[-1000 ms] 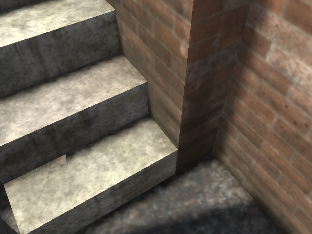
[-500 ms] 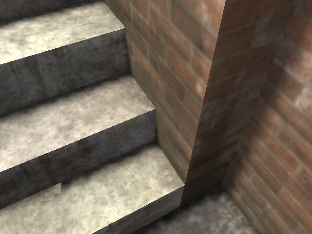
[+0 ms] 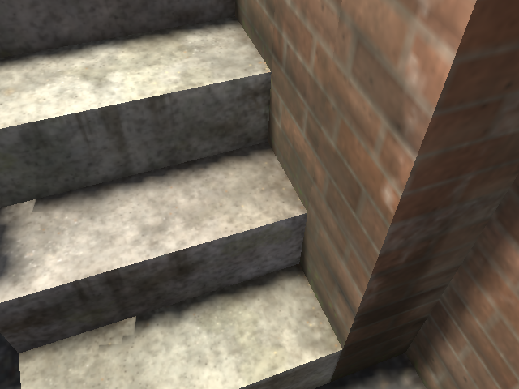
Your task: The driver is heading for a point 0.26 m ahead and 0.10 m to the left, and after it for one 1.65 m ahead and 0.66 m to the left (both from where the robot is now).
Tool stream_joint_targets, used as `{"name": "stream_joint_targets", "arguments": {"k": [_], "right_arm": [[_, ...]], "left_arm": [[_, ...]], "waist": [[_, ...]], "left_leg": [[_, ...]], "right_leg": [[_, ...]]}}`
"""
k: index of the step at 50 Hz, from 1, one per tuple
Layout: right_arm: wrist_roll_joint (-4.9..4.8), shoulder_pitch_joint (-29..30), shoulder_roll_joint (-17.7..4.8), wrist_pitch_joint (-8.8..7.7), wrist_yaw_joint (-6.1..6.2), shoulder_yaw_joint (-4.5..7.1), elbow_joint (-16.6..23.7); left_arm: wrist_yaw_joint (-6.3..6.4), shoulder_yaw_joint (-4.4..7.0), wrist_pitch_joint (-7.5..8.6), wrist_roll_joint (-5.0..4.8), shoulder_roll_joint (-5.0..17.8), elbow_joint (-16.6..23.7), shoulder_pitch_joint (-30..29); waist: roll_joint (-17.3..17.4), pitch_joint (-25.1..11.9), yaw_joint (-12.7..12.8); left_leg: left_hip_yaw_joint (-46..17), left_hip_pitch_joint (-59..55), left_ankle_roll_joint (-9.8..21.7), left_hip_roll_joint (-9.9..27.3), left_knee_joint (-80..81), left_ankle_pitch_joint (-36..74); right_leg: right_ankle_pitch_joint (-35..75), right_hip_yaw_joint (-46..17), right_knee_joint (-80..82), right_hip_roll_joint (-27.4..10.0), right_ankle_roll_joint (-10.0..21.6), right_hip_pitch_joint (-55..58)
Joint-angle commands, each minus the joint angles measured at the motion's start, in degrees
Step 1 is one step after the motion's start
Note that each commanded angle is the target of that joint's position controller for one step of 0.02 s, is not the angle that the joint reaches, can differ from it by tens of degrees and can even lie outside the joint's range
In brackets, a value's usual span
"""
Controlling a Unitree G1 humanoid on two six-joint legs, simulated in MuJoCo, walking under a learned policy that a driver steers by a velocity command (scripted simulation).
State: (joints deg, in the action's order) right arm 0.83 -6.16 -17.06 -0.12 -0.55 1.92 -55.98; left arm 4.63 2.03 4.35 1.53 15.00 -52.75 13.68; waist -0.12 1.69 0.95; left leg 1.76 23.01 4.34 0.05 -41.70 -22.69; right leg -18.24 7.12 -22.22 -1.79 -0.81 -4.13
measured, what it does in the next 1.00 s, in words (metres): steps on the spot, turning left: right foot, then left foot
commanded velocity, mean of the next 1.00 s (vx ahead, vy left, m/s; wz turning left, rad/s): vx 0.02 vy -0.02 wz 0.51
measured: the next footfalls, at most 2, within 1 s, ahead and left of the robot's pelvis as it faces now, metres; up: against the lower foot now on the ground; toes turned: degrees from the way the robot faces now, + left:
right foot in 0.46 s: +0.09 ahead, -0.10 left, +0.00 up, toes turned +19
left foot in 0.84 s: -0.05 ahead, +0.12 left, +0.00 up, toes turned +31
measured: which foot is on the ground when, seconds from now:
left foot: down 0.00-0.46, up 0.48-0.82, down 0.84-1.00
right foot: down 0.00-0.06, up 0.08-0.44, down 0.46-0.82, up 0.84-1.00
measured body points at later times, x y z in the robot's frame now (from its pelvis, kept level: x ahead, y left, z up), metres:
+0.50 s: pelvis +0.01 +0.00 +0.00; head +0.05 +0.00 +0.45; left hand +0.02 +0.29 -0.12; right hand +0.20 -0.24 -0.13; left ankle +0.05 +0.11 -0.72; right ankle +0.05 -0.11 -0.74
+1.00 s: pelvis -0.02 +0.04 +0.01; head -0.02 +0.09 +0.46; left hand -0.10 +0.30 -0.15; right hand +0.19 -0.13 -0.10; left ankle -0.09 +0.10 -0.74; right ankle +0.07 -0.10 -0.67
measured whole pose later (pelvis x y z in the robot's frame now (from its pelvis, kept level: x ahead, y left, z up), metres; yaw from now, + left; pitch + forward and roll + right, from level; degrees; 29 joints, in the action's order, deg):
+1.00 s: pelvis -0.02 +0.04 +0.01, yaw +32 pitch -1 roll -2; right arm 2.0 -13.6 -11.3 -2.0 2.9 0.6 -48.6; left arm 0.5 2.6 -3.0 2.1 16.2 -50.9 12.5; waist -3.4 4.0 0.4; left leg -1.3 8.1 1.8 -0.2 -23.1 -14.2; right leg -15.5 -1.4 -54.8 -0.8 0.0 -25.7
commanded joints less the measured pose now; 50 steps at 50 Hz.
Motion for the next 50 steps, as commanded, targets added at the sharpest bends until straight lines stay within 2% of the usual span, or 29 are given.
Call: {"name": "stream_joint_targets", "arguments": {"k": [1, 3, 4, 5, 7, 8, 11, 13, 16, 20, 22, 23, 24, 25, 26, 28, 30, 35, 38, 40, 41, 42, 43, 44, 45, 47, 48, 49, 50], "right_arm": [[0.35, -0.2, -2.7, -0.63, -0.32, 0.66, 3.8], [1.85, -8.8, -7.2, -0.71, 0.19, 2.17, 1.7], [1.91, -9.0, -13.9, -0.51, 1.84, 3.82, 3.1], [-0.20, -10.8, -14.1, 0.12, 2.48, 3.63, 3.8], [-0.48, -5.5, -10.9, 1.15, 3.13, 3.16, 4.4], [0.22, -2.2, -9.7, 1.57, 3.28, 2.75, 5.3], [1.45, -1.1, -8.9, 2.61, 2.64, 2.22, 6.1], [1.31, -2.3, -9.9, 2.64, 2.87, 2.85, 5.5], [1.68, -1.3, -10.0, 3.53, 2.60, 3.49, 6.2], [1.28, 0.9, -9.5, 3.33, 1.89, 4.65, 8.2], [0.34, 1.8, -8.5, 3.28, 1.71, 4.75, 9.1], [-0.23, 0.1, -6.4, 2.92, 1.76, 4.31, 9.6], [-0.77, -2.6, -1.8, 2.33, 1.92, 3.44, 10.5], [1.38, -2.3, -7.0, 2.22, 2.26, 4.65, 10.6], [1.58, -3.8, -8.8, 2.40, 2.03, 5.44, 9.9], [1.53, -8.8, -7.6, 2.04, 0.85, 5.66, 7.7], [1.61, -7.1, -5.3, 2.48, 0.55, 4.88, 8.7], [0.93, 0.9, -3.7, 3.14, -0.08, 3.56, 14.3], [-0.06, -2.0, -3.6, 2.29, 0.14, 3.33, 14.1], [0.37, -8.0, -2.7, 1.54, 1.09, 2.97, 12.0], [1.70, -11.4, -1.7, -0.13, 1.98, 2.32, 11.3], [3.23, -13.5, -5.5, -1.14, 2.31, 2.56, 11.0], [2.59, -16.9, -13.9, -1.06, 3.18, 4.44, 10.9], [2.06, -15.6, -11.6, -0.53, 3.49, 4.12, 9.2], [1.76, -9.7, -7.6, -0.57, 3.57, 2.72, 10.4], [1.43, -2.8, -2.4, -2.23, 3.81, 0.57, 11.8], [1.19, -3.2, -1.7, -3.23, 3.79, 0.00, 11.1], [1.00, -6.6, -5.3, -3.52, 4.23, 1.13, 10.0], [0.33, -9.4, -6.0, -3.55, 4.34, 1.42, 8.8]], "left_arm": [[-0.13, 1.65, -1.00, -1.08, 7.1, 1.0, 0.8], [-0.84, 1.50, -0.68, -2.28, 8.2, 1.3, 0.2], [-0.85, 0.76, -0.98, -1.20, 6.7, 4.7, -1.7], [-0.80, 0.28, -2.06, -1.68, 4.9, 3.8, 1.9], [-1.06, 0.16, -2.82, -1.44, 3.8, 2.1, 0.6], [-1.29, 0.27, -2.62, -1.02, 4.4, 2.1, -0.2], [-2.64, 0.22, -3.21, -0.25, 4.7, 1.7, 0.9], [-2.43, -0.30, -3.45, -1.25, 4.0, 2.9, -0.2], [-2.34, -0.51, -4.29, -1.32, 4.0, 3.5, -0.8], [-1.81, -0.14, -4.83, -1.89, 4.3, 4.0, -0.5], [-1.17, 0.09, -4.11, -1.50, 4.5, 3.8, 3.4], [-0.60, 0.86, -3.56, -0.83, 7.5, 4.6, 3.8], [-0.09, 1.61, -3.61, -0.07, 11.5, 7.3, -0.1], [-0.42, 1.92, -4.11, 0.31, 12.6, 7.2, -3.9], [-0.73, 1.01, -3.95, 0.14, 8.8, 7.7, -5.8], [-1.31, 0.54, -3.66, 0.67, 6.4, 8.7, -8.4], [-1.59, 0.45, -4.06, -0.06, 5.1, 8.4, -5.6], [-1.08, 2.16, -4.76, -0.11, 9.4, 7.0, 1.2], [-1.45, 2.83, -5.21, 0.39, 11.2, 8.6, -3.7], [-1.61, 2.81, -5.07, -1.17, 11.5, 7.9, -5.3], [-2.65, 1.55, -5.47, -1.52, 7.0, 5.3, -1.5], [-2.73, -0.07, -5.38, 0.30, 1.3, 6.7, -2.8], [-2.73, -0.39, -6.04, 0.86, 0.4, 10.9, -6.6], [-2.85, 0.47, -6.45, 0.70, 3.8, 10.4, -7.3], [-3.27, 0.88, -6.32, 0.01, 4.7, 8.9, -5.8], [-4.33, 0.85, -6.22, 0.09, 3.7, 4.6, -1.4], [-4.51, 0.85, -6.53, 0.45, 3.7, 3.1, 1.1], [-4.54, 1.77, -7.58, 1.21, 5.7, 2.3, 1.8], [-4.29, 1.86, -8.05, 0.98, 5.6, 1.7, 3.7]], "waist": [[-8.0, -2.0, -1.7], [-1.3, -6.6, -6.6], [14.9, -5.4, -7.2], [15.1, -13.6, -6.0], [4.4, -6.3, -3.1], [2.7, -4.4, -1.9], [4.9, -7.2, -1.3], [5.0, -8.0, -2.2], [7.4, -8.5, -2.4], [10.5, -5.1, -1.4], [9.4, -3.7, 1.3], [3.1, -3.6, 1.1], [-11.0, -5.4, -0.2], [-10.9, -1.5, -1.1], [-6.5, -0.6, -3.0], [-6.7, -1.0, -4.9], [-8.4, 0.0, -2.1], [-9.3, -3.2, 3.3], [-11.0, -4.5, 0.7], [-10.6, -5.3, -2.2], [-7.5, -9.2, -4.8], [9.0, -3.7, -5.9], [15.1, -2.0, -6.2], [10.3, 1.6, -5.3], [8.5, 5.6, -2.5], [7.5, 3.1, -0.1], [7.6, 0.5, 0.4], [4.9, 1.0, -0.3], [4.1, -1.7, -0.1]], "left_leg": [[4.0, -2.1, 0.1, -2.5, 7.9, 3.0], [-1.5, -20.8, 1.6, -0.7, 17.9, 20.3], [-22.0, -28.1, 5.8, 15.2, 20.0, 46.6], [-33.2, -23.8, 14.5, 23.6, 22.2, 65.9], [-23.2, -16.6, 14.7, 18.4, 20.2, 56.2], [-20.4, -14.4, 12.1, 15.1, 21.2, 48.8], [-18.3, -16.2, 9.9, 11.2, 20.9, 47.8], [-20.2, -17.6, 9.5, 11.7, 20.4, 45.9], [-23.0, -14.9, 8.3, 11.0, 21.9, 36.1], [-26.3, -7.3, 4.5, 6.8, 25.3, 13.6], [-26.3, -0.8, 0.8, 3.5, 25.5, 1.1], [-23.0, 4.7, -2.1, 0.0, 20.0, -4.4], [-11.1, 8.5, -4.6, -7.8, 0.9, -6.4], [-7.4, 5.4, -6.1, -6.3, -13.7, -9.5], [-9.3, 2.2, -5.8, -4.5, -21.1, -6.8], [-7.5, 4.1, -5.4, -4.4, -29.1, -1.6], [-4.6, 9.2, -7.1, -2.8, -27.6, -0.9], [-2.7, 8.8, -8.9, -0.7, -11.9, -5.5], [0.1, -1.0, -7.8, -1.0, -0.7, -5.1], [2.2, -9.5, -6.0, -1.4, 11.7, 1.4], [2.2, -22.6, -5.6, -1.2, 19.0, 7.8], [-17.0, -27.4, -6.0, 10.8, 29.2, 0.2], [-37.4, -21.8, 1.2, 23.8, 32.9, -5.6], [-36.6, -16.9, 4.6, 24.2, 33.1, -5.9], [-29.3, -14.2, 3.7, 20.3, 32.7, -3.4], [-16.9, -15.6, 0.8, 13.6, 30.3, 18.2], [-12.7, -16.5, 0.7, 12.5, 28.0, 31.6], [-12.6, -18.8, 1.1, 14.8, 23.1, 50.1], [-11.7, -20.5, 1.6, 15.6, 20.9, 58.3]], "right_leg": [[47.3, -0.4, -6.1, -10.0, 5.9, 3.7], [28.4, 3.1, -20.6, -6.1, 0.7, -10.1], [-9.6, 4.8, -35.3, 0.7, -1.6, -27.3], [-21.2, -7.3, -43.4, 2.8, -1.3, -21.0], [-14.1, -10.2, -46.0, -0.2, -1.2, -21.9], [-11.0, -10.1, -43.0, -0.7, -1.2, -21.9], [-8.8, -8.7, -35.2, 1.7, -1.2, -20.0], [-8.5, -8.5, -31.7, 2.0, -1.4, -20.7], [-5.7, -8.8, -26.6, 3.3, -0.8, -19.0], [-1.4, -8.0, -12.5, 5.6, 1.5, -11.0], [4.3, -8.0, 1.6, 4.6, 3.2, -1.7], [0.9, -14.7, 9.1, -3.0, 5.2, 2.8], [-5.0, -32.0, 15.5, -20.1, 10.4, 2.3], [1.4, -32.9, 15.8, -24.2, 16.9, -12.4], [8.5, -27.1, 13.9, -21.0, 17.0, -15.4], [14.8, -14.5, 9.3, -12.4, 12.4, -11.2], [19.6, -9.8, 7.0, -10.2, 11.8, -5.3], [29.1, -10.4, 2.6, -15.3, 13.7, 5.9], [31.1, -7.9, -0.8, -14.8, 12.9, 1.4], [29.9, -7.8, -3.9, -14.8, 11.1, -1.5], [-0.6, -1.2, -6.4, -7.3, 7.2, -10.6], [-14.9, 2.0, -20.1, -2.3, 3.5, -25.8], [-14.1, -4.6, -28.5, 1.6, 2.6, -34.9], [-9.3, -10.1, -33.0, -1.0, 3.3, -33.1], [-4.2, -11.3, -33.6, -1.8, 3.3, -32.4], [4.5, -11.3, -32.2, -2.0, 1.5, -26.2], [6.2, -10.8, -32.4, -1.4, 0.6, -22.6], [5.0, -10.7, -37.0, 0.5, 0.1, -24.5], [3.7, -11.6, -39.4, 1.1, -0.2, -24.2]]}}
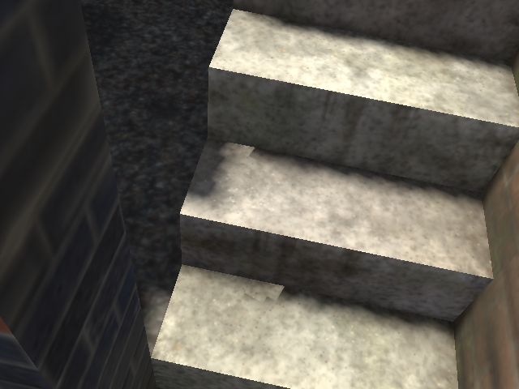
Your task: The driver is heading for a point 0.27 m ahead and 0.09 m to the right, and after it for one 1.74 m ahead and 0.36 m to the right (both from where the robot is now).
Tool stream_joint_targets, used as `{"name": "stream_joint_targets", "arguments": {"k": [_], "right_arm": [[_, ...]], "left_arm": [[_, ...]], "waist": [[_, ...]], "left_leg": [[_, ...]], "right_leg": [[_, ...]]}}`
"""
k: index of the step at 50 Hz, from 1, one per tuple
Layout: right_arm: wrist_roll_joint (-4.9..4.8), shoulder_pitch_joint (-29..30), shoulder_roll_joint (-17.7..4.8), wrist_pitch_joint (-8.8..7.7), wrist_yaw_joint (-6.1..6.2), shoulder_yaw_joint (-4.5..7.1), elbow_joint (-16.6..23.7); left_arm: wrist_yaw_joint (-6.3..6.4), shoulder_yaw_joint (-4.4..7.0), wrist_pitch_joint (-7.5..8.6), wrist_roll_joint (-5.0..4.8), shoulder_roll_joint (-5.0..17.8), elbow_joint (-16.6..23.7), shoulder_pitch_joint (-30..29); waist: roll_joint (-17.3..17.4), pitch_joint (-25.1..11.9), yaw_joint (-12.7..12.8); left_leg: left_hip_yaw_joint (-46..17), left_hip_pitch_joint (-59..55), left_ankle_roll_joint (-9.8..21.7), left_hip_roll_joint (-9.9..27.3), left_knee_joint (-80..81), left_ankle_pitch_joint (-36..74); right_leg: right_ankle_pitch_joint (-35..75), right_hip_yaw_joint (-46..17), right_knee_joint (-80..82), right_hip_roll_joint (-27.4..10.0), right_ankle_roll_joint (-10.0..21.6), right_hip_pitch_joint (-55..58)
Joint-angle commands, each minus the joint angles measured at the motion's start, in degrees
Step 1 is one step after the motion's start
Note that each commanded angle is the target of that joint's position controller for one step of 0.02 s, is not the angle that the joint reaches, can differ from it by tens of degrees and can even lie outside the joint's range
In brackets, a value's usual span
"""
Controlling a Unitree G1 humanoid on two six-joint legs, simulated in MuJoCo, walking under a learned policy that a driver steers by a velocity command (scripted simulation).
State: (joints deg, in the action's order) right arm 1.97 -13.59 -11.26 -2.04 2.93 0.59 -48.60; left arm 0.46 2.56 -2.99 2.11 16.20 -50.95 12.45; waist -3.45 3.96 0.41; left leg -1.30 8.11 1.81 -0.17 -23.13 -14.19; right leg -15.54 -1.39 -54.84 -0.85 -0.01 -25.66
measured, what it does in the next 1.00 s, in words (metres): walks ahead: right foot, then left foot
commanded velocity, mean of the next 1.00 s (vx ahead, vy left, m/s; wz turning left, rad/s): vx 0.13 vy -0.06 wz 0.05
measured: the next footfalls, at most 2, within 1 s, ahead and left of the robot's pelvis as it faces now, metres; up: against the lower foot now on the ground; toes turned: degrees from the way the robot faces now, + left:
right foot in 0.42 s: +0.08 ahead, -0.21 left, +0.00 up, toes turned +1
left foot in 0.80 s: +0.18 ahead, +0.01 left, +0.00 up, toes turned -2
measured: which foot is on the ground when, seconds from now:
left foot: down 0.00-0.40, up 0.42-0.78, down 0.80-1.00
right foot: up 0.00-0.40, down 0.42-1.00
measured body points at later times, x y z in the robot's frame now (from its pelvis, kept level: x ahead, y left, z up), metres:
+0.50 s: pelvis +0.05 -0.09 -0.01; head +0.08 -0.12 +0.44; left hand +0.13 +0.16 -0.13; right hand +0.09 -0.37 -0.16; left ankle -0.01 +0.06 -0.69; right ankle +0.04 -0.21 -0.75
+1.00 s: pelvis +0.12 -0.08 -0.01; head +0.13 -0.07 +0.44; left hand +0.17 +0.15 -0.15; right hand +0.18 -0.32 -0.15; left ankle +0.14 +0.01 -0.75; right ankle +0.04 -0.21 -0.75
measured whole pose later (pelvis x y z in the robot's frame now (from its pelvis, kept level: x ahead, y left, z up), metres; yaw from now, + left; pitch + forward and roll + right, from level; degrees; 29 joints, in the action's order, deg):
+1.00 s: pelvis +0.12 -0.08 -0.01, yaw +0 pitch -1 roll +0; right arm 0.7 -12.2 -11.0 -1.5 2.3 1.4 -56.6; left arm 2.3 -0.1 0.5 1.0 9.5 -51.7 16.1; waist -0.8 1.7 1.0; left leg 1.7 12.6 3.1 -2.5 -24.0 -10.7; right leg -17.4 -0.7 -20.6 -1.0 -1.3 -2.4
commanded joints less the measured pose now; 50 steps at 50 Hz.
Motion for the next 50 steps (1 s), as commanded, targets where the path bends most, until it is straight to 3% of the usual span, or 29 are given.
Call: {"name": "stream_joint_targets", "arguments": {"k": [1, 5, 9, 13, 17, 18, 19, 20, 21, 22, 23, 24, 25, 26, 27, 29, 31, 32, 34, 37, 39, 40, 41, 42, 43, 44, 46, 47, 50], "right_arm": [[-0.93, -3.2, -12.1, -1.52, 0.77, 2.80, 0.9], [-0.45, -4.1, -10.0, -1.00, 1.05, 2.34, -0.7], [-0.48, -6.3, -11.8, -1.34, 1.67, 3.15, -2.9], [-0.10, -6.7, -13.5, -0.97, 1.36, 4.40, -4.0], [0.50, -4.4, -15.9, -0.99, 1.56, 5.84, -3.5], [-1.36, -4.7, -12.9, -1.21, 0.07, 5.17, -4.7], [-1.04, 0.9, -11.1, -0.90, -0.41, 4.76, -2.9], [0.18, 1.0, -7.5, -0.63, -0.64, 3.95, -2.7], [1.01, -0.2, -3.2, -0.60, -1.11, 2.61, -1.4], [0.46, -4.7, -2.9, -0.86, -1.05, 2.69, -0.4], [0.11, -1.9, -8.1, -0.86, -0.83, 3.54, -1.4], [-0.26, -0.8, -8.5, -1.20, -1.21, 3.69, -1.7], [-1.02, -1.2, -6.9, -1.23, -1.22, 3.31, -2.9], [-1.02, -0.2, -6.2, -0.70, -1.23, 3.00, -3.2], [-0.32, -2.0, -4.8, 0.31, -1.29, 2.66, -2.7], [-0.03, -2.6, -3.8, 1.27, -1.25, 2.54, -2.8], [-0.42, -1.7, -3.6, 1.60, -0.96, 2.46, -2.1], [-0.52, -1.0, -3.7, 1.70, -0.89, 2.45, -2.0], [-0.57, 0.9, -3.9, 1.88, -1.31, 2.46, -1.1], [-0.74, 2.0, -2.6, 1.58, -1.05, 2.07, -0.8], [-0.46, -0.3, -1.7, 1.04, -0.71, 1.72, -2.1], [-0.32, 0.0, -2.6, 0.77, -0.51, 1.54, -2.3], [0.30, -1.6, -6.3, 0.44, -0.32, 2.28, -2.9], [0.02, -0.9, -8.9, 0.26, -0.38, 2.75, -3.5], [-1.43, 1.1, -6.4, 0.64, -0.75, 2.42, -3.7], [-1.89, 1.4, -4.8, 0.84, -0.79, 2.16, -3.7], [-1.64, 0.9, -4.6, 0.65, -0.62, 1.87, -5.4], [-1.33, 0.6, -3.6, 0.22, -0.55, 1.28, -5.8], [-1.31, 0.2, -4.9, -0.34, -0.55, 1.45, -6.9]], "left_arm": [[0.11, 1.06, -0.85, -0.21, 3.4, -0.1, 5.4], [0.72, 1.61, -1.85, 0.14, 3.3, 0.6, 2.4], [1.04, 1.55, -1.60, 0.41, 2.1, 2.1, 0.3], [0.81, 1.18, -1.48, -0.03, 0.7, 4.0, -1.3], [0.82, 0.63, -1.06, -1.13, 0.1, 5.0, -0.6], [-0.28, -0.30, 1.54, -2.18, -1.2, 6.3, 1.8], [-0.18, -0.10, 2.93, -1.88, -1.7, 2.9, 7.3], [0.48, 0.39, 4.38, -0.85, -0.4, 0.2, 12.3], [1.16, 0.67, 6.60, 0.53, 3.8, 0.0, 14.6], [1.65, 2.38, 7.41, -0.58, 12.5, -0.3, 18.2], [1.87, 2.69, 7.37, -0.82, 10.3, -0.4, 15.4], [1.76, 1.47, 7.62, -0.99, 5.2, 1.7, 9.4], [1.87, 0.26, 7.62, -0.99, 1.2, 3.5, 4.0], [2.22, -0.94, 8.11, -1.25, -1.5, 4.4, 1.4], [2.06, -1.61, 8.81, -0.70, -2.6, 3.3, 3.5], [1.95, -1.40, 9.42, -1.28, -1.2, 1.9, 6.6], [1.92, -1.00, 9.47, -1.59, 0.0, 1.2, 8.1], [2.12, -1.58, 9.41, -1.70, -1.7, 1.3, 8.2], [2.44, -1.97, 9.26, -1.57, -2.4, 1.0, 7.9], [2.44, -1.57, 8.80, -1.87, -1.0, 1.0, 7.3], [2.65, -1.74, 8.18, -2.83, -1.3, 1.1, 5.6], [2.52, -1.94, 8.00, -2.74, -1.8, 1.7, 5.2], [2.25, -2.03, 7.49, -2.11, -2.1, 2.2, 6.8], [1.85, -1.81, 7.01, -2.17, -2.8, 1.8, 12.3], [2.12, -2.23, 6.06, -2.18, -3.7, 0.3, 13.1], [2.32, -1.79, 5.14, -1.31, -1.8, 0.3, 9.7], [2.22, -1.51, 4.27, -1.45, -1.8, 0.8, 7.8], [1.90, -1.84, 3.63, -0.54, -3.2, 1.8, 5.8], [1.79, -1.94, 3.48, -1.09, -3.0, 1.0, 7.2]], "waist": [[8.4, -5.1, 0.2], [12.9, -1.1, -1.7], [13.1, -0.8, -3.1], [14.3, -1.3, -3.8], [15.3, -1.5, -2.8], [21.0, -9.8, 0.3], [16.3, -6.0, 4.8], [4.0, -5.6, 5.8], [-11.2, -5.0, 5.2], [-19.7, -3.5, 3.2], [-12.5, 0.3, 3.5], [-7.5, 1.8, 1.4], [-5.1, 0.9, -0.5], [-4.6, -1.5, -1.1], [-3.5, -3.1, -2.0], [-3.4, -5.3, -2.2], [-4.9, -5.9, -1.8], [-6.1, -6.4, -1.4], [-6.3, -4.4, -1.2], [-5.1, -3.6, -0.8], [-2.9, -2.5, -2.6], [-0.2, -2.8, -3.0], [2.7, -5.2, -2.1], [8.3, -5.4, 2.2], [7.6, -5.4, 2.1], [5.3, -1.6, 0.1], [6.8, -1.6, 0.6], [7.4, -2.3, 0.6], [7.0, -5.0, 1.1]], "left_leg": [[-8.0, -5.7, 4.9, 15.6, 2.2, 48.7], [-9.4, -4.2, 7.5, 15.0, 5.0, 29.3], [-11.2, -8.2, 9.8, 16.9, 4.9, 29.1], [-11.8, -9.0, 10.6, 18.1, 4.5, 27.8], [-10.5, -2.2, 8.1, 17.6, 3.3, 27.1], [-7.7, 2.7, 6.4, 11.1, 6.6, -8.9], [-6.8, 11.4, 5.8, 8.3, 2.8, -15.6], [-2.1, 15.5, 5.5, 3.6, -8.3, -13.2], [1.9, 20.4, 3.5, -1.3, -24.8, -16.5], [-0.3, 29.4, 1.8, -5.3, -30.8, -20.8], [-4.7, 31.5, 1.8, -1.1, -38.6, -18.6], [-4.8, 31.3, 1.5, 0.6, -39.6, -14.3], [-4.0, 27.5, 0.4, 2.1, -37.1, -10.4], [-3.0, 23.0, -0.2, 2.6, -34.4, -6.5], [-1.5, 20.4, -0.6, 1.9, -32.8, -5.1], [-0.1, 18.2, -1.0, 0.3, -30.8, -3.2], [0.3, 17.9, -1.5, -0.1, -27.5, -0.8], [0.0, 16.6, -1.6, 0.3, -25.2, 0.5], [0.7, 14.3, -1.8, 0.4, -20.1, 1.7], [1.8, 9.3, -1.4, 0.1, -13.1, 0.9], [1.9, 3.6, -0.9, 0.7, -2.9, 7.5], [0.3, -1.0, -1.3, 2.5, 3.1, 14.3], [-4.6, -6.5, -0.6, 7.4, 2.1, 21.6], [-6.9, -7.0, 1.9, 9.8, -1.4, 30.8], [-6.3, -2.2, 3.2, 8.0, -1.0, 23.4], [-6.0, 0.7, 2.3, 6.3, 1.5, 18.6], [-6.0, 2.0, 2.2, 5.7, 3.0, 19.3], [-6.5, 0.7, 1.8, 6.1, 3.4, 21.2], [-7.1, -2.2, 1.9, 6.6, 3.3, 23.8]], "right_leg": [[0.7, -4.2, -8.2, 0.7, -1.1, -2.8], [1.6, -6.4, -8.9, 2.8, -1.9, -7.1], [-0.1, -6.7, -4.7, 3.3, -3.0, -10.3], [-2.2, -3.0, 3.1, 0.4, -3.3, -8.9], [-2.6, -0.8, 16.1, -0.1, -0.9, 1.2], [-4.3, -0.3, 21.7, -1.6, 1.2, 14.7], [0.8, 4.1, 27.1, 1.3, 1.6, 24.3], [0.5, 5.7, 31.1, 2.3, 0.4, 29.0], [-10.5, -13.3, 42.9, -11.6, -0.3, 28.9], [1.5, -32.3, 47.2, -22.7, 7.4, 28.0], [1.7, -31.8, 43.8, -21.5, 11.4, 25.5], [7.4, -25.1, 42.7, -18.6, 10.8, 23.4], [17.1, -17.5, 42.5, -15.4, 8.6, 22.0], [28.9, -12.5, 42.0, -13.6, 7.6, 21.5], [41.6, -9.4, 40.3, -13.3, 8.1, 21.6], [54.0, -5.4, 37.8, -12.7, 8.9, 23.0], [55.6, -3.6, 37.2, -12.3, 9.2, 23.7], [51.8, -2.9, 37.9, -11.8, 9.2, 23.3], [47.7, -2.6, 37.8, -11.1, 9.0, 21.1], [43.1, -3.9, 36.3, -11.4, 9.2, 18.5], [33.3, -5.1, 34.9, -10.9, 7.5, 15.7], [25.3, -5.7, 34.5, -9.5, 4.9, 13.7], [14.4, -6.2, 33.5, -8.0, 2.9, 11.5], [4.9, -4.6, 35.3, -4.8, 2.2, 11.8], [1.5, -3.8, 38.4, -3.7, 1.2, 16.4], [2.7, -3.3, 37.7, -2.6, 0.2, 16.2], [5.2, -3.0, 36.9, -2.9, -0.4, 19.2], [6.3, -2.4, 36.5, -3.4, 0.3, 18.8], [6.1, -2.2, 36.4, -3.6, 0.3, 19.9]]}}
